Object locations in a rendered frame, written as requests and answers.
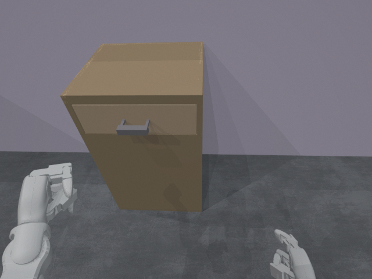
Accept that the cabinet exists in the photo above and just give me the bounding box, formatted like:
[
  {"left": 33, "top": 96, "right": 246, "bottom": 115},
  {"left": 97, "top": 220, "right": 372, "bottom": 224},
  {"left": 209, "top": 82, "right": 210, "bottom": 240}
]
[{"left": 60, "top": 42, "right": 203, "bottom": 212}]

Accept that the handle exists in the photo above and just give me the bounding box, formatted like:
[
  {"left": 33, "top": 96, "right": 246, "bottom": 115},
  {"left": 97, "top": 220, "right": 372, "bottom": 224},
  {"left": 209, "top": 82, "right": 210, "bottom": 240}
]
[{"left": 116, "top": 119, "right": 150, "bottom": 135}]

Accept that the drawer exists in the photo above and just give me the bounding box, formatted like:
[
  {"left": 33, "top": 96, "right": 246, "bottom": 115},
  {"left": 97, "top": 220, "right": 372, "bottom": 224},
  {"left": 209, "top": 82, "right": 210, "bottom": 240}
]
[{"left": 72, "top": 104, "right": 197, "bottom": 134}]

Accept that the robot right hand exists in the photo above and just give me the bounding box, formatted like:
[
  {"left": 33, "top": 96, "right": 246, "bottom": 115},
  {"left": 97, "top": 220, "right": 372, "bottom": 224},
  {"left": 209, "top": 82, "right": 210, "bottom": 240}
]
[{"left": 270, "top": 229, "right": 316, "bottom": 279}]

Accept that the robot left hand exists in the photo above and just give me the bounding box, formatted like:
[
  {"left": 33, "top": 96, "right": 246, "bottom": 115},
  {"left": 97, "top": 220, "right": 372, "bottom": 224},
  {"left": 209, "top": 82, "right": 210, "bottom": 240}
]
[{"left": 17, "top": 163, "right": 77, "bottom": 226}]

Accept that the left robot forearm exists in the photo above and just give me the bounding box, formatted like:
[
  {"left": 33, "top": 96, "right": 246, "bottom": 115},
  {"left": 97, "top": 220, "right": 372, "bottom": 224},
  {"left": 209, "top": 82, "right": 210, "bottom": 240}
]
[{"left": 0, "top": 221, "right": 52, "bottom": 279}]

